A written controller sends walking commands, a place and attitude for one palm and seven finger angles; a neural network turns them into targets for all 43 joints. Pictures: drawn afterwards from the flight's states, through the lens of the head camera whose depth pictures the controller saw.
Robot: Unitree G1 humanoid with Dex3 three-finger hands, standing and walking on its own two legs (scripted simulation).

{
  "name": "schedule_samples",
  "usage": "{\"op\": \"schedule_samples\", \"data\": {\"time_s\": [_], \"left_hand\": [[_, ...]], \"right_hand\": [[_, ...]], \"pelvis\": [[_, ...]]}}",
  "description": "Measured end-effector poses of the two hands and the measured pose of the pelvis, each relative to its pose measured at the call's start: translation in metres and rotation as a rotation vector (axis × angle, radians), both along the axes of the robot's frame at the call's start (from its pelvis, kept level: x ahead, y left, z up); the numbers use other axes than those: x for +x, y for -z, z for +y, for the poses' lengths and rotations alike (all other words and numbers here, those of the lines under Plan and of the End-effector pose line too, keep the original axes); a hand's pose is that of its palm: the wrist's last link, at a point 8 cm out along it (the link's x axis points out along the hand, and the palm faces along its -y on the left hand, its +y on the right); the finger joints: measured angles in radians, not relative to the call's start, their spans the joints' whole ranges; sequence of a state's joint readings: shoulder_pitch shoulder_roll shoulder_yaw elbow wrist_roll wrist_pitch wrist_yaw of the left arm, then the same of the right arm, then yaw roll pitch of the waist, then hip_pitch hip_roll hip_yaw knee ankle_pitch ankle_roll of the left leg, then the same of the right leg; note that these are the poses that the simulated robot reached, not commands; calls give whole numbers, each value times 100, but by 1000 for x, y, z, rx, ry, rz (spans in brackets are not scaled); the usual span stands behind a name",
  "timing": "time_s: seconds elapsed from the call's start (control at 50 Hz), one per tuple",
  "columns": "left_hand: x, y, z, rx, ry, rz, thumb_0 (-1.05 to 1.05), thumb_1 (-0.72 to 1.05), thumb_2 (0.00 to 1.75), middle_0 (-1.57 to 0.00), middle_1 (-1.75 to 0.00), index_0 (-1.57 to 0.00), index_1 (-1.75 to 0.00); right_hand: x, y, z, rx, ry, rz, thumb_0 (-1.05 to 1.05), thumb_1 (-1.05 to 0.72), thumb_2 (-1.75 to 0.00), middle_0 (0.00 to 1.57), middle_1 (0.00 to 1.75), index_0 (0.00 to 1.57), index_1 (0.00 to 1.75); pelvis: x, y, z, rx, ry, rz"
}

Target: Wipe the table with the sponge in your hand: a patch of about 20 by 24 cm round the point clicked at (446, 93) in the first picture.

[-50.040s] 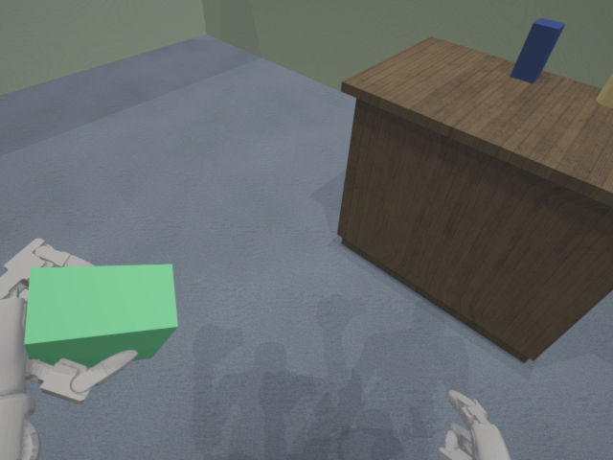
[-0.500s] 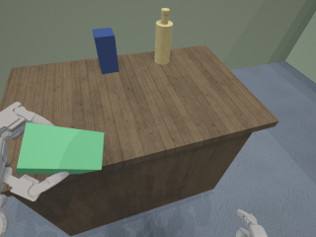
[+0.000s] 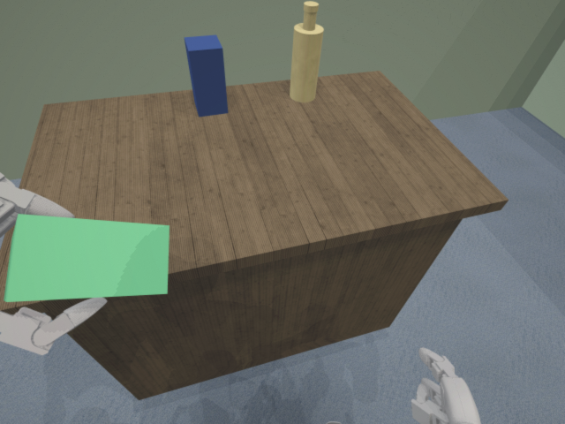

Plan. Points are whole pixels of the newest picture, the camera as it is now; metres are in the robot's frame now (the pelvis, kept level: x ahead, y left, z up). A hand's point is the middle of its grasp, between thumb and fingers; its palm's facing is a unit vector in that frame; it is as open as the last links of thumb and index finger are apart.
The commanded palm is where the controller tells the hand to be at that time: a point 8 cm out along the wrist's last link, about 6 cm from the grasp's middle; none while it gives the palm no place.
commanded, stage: step back with the hand held close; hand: left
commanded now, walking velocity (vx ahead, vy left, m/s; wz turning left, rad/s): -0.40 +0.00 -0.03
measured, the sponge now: (104, 264) +0.23 +0.20 +0.18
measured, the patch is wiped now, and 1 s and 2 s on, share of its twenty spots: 0.95 0.95 0.95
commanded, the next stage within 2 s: stop stepping back and stand still in 1.08 s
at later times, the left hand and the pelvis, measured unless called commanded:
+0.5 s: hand (37, 282) +0.19 +0.22 +0.22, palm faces +0.45 -0.79 -0.42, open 10.4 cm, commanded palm +0.13 +0.27 +0.23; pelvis -0.03 -0.01 -0.01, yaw +0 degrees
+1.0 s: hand out of the picture +0.07 +0.21 +0.22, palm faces +0.44 -0.83 -0.36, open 10.4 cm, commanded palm +0.01 +0.26 +0.23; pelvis -0.16 -0.01 +0.01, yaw -2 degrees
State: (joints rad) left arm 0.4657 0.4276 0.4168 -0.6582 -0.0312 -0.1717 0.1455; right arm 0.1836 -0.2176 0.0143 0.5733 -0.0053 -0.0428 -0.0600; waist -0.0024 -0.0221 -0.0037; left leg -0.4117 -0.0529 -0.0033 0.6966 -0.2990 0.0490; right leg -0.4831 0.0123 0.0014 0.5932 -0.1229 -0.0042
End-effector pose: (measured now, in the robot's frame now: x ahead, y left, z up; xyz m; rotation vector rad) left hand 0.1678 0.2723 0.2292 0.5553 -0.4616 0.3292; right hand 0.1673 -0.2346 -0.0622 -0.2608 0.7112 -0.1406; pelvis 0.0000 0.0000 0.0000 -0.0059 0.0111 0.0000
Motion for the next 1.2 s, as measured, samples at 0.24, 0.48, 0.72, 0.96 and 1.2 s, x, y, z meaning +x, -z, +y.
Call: {"op": "schedule_samples", "data": {"time_s": [0.24, 0.48, 0.72, 0.96, 1.2], "left_hand": [[2, 17, 0, -78, -6, -9, -1, -54, 105, -70, -131, -72, -130], [-21, -2, -9, 48, 1, -62, -1, -55, 105, -70, -131, -73, -130], [-57, 18, -18, -45, 94, 79, -1, -55, 105, -70, -132, -72, -131], [-136, -4, -9, -48, -42, -12, -1, -55, 105, -70, -132, -72, -131], [-207, 16, -37, -23, 150, 161, -1, -55, 105, -70, -132, -72, -131]], "right_hand": [[-25, 8, -4, -4, 9, 28, 1, -90, -90, 20, 30, 20, 30], [-61, 26, -13, 13, 56, 83, 1, -90, -90, 20, 30, 20, 30], [-80, -5, -13, -3, 44, 17, 1, -90, -90, 20, 30, 20, 30], [-144, 2, 3, 67, -16, -41, 1, -90, -90, 20, 30, 20, 30], [-259, -14, -25, 26, 109, -11, 1, -90, -90, 20, 30, 20, 30]], "pelvis": [[-19, 5, 0, -1, -9, 2], [-26, 10, -8, -14, 7, 9], [-78, -3, -4, 19, -31, 61], [-142, -5, -13, -4, 41, 11], [-235, -12, -11, 43, 43, 44]]}}
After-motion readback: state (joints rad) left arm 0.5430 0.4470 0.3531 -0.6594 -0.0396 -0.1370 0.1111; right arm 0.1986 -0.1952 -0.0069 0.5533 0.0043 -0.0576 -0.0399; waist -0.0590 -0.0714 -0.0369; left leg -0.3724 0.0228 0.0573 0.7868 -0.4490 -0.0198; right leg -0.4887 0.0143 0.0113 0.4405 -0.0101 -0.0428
